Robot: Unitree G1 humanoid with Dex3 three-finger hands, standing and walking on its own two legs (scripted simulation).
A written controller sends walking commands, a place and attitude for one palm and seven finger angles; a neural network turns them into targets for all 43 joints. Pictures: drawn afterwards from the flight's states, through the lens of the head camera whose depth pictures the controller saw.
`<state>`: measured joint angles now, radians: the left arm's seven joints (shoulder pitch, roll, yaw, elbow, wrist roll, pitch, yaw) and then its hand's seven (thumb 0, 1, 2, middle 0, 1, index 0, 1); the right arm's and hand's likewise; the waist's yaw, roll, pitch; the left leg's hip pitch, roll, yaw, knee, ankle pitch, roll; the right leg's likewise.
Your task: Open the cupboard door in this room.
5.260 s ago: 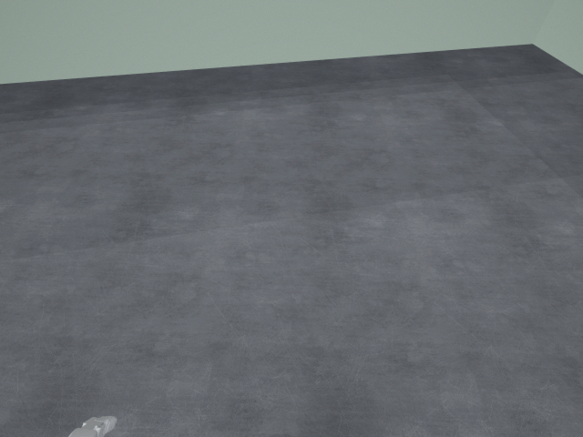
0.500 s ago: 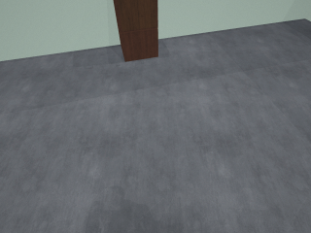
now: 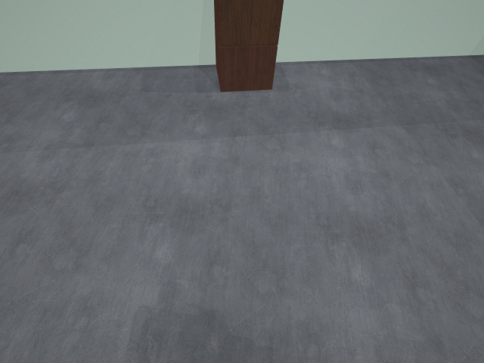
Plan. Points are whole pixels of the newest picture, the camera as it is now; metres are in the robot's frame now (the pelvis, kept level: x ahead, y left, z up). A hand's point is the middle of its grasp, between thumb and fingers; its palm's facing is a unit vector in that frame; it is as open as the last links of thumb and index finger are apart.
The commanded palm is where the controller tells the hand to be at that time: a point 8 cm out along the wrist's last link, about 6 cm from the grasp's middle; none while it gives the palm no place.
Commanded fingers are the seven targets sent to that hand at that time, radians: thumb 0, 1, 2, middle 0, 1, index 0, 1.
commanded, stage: turn or walk to find it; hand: left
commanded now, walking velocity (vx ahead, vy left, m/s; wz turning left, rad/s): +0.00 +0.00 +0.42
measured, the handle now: out of the picture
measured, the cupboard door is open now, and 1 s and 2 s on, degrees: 0 0 0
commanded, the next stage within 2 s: stand and wait in 0.86 s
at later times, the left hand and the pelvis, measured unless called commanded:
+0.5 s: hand out of the picture -0.05 +0.20 -0.18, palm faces +0.24 -0.94 -0.22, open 7.3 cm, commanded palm none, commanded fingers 0.00 0.90 0.90 -0.20 -0.30 -0.20 -0.30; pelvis -0.06 +0.00 -0.01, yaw +12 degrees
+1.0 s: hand out of the picture -0.07 +0.20 -0.15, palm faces +0.37 -0.88 -0.29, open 7.4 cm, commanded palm none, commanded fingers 0.00 0.90 0.90 -0.20 -0.30 -0.20 -0.30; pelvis -0.08 -0.02 -0.01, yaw +22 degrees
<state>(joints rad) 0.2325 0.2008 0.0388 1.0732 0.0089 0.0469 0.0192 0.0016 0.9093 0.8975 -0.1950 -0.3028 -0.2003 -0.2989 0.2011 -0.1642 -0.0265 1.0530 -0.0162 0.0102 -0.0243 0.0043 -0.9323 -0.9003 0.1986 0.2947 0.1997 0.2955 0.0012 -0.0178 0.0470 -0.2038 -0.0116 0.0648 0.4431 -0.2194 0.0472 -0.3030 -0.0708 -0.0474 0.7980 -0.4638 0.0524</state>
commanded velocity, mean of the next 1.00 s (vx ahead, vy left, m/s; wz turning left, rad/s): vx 0.00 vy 0.00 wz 0.35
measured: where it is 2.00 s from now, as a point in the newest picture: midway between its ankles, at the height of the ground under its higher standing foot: outside the picture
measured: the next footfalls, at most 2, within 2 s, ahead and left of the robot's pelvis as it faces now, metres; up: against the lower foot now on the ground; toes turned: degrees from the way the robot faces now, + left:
right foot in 0.14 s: +0.01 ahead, -0.13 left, +0.00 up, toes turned -2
left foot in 0.54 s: -0.05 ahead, +0.13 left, +0.00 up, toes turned +18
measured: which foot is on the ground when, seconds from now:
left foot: down 0.00-0.16, up 0.18-0.52, down 0.54-0.96, up 0.98-1.00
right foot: up 0.00-0.12, down 0.14-0.54, up 0.56-0.92, down 0.94-1.00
